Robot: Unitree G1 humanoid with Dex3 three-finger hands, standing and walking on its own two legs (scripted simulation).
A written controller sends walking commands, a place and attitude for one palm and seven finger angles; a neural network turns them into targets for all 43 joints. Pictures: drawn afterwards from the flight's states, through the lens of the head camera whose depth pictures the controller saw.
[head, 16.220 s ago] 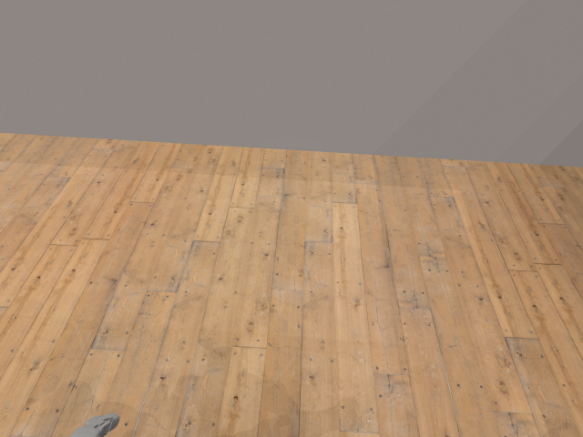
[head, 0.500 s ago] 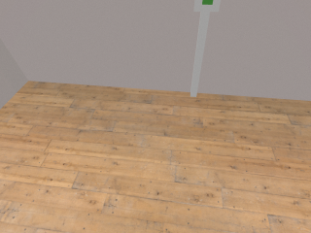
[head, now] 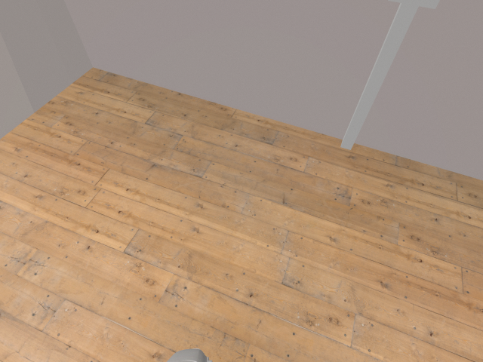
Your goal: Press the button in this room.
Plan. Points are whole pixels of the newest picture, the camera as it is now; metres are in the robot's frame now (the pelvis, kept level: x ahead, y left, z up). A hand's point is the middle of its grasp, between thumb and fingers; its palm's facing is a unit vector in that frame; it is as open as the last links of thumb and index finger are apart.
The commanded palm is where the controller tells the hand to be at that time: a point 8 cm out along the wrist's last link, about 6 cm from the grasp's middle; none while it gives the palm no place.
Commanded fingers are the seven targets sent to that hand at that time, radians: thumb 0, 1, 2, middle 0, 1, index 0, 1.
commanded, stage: turn or walk to find it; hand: left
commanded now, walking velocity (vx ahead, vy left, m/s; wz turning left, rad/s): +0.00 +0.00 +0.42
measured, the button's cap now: out of the picture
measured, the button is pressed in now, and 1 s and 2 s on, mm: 0 0 0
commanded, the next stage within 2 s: stand and wait in 0.20 s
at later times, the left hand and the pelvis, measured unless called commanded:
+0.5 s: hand out of the picture +0.11 +0.19 -0.15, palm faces +0.12 -0.95 -0.29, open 7.4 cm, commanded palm none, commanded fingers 0.00 0.90 0.90 -0.20 -0.30 -0.20 -0.30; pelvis +0.03 -0.02 +0.00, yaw +6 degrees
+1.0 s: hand out of the picture +0.01 +0.18 -0.18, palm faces +0.06 -0.98 -0.19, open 7.4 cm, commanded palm none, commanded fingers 0.00 0.90 0.90 -0.20 -0.30 -0.20 -0.30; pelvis +0.00 -0.01 +0.00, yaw -3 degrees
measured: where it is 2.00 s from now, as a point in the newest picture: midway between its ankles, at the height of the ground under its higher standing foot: outside the picture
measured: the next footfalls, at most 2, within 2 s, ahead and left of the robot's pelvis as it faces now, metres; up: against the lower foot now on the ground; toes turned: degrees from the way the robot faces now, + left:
left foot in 0.04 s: +0.05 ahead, +0.12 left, +0.00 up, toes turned +9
right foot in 0.48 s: +0.10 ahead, -0.13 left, +0.00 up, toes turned +1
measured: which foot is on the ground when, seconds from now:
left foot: up 0.00-0.02, down 0.04-0.50, up 0.52-0.86, down 0.88-1.00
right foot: down 0.00-0.06, up 0.08-0.46, down 0.48-0.90, up 0.92-1.00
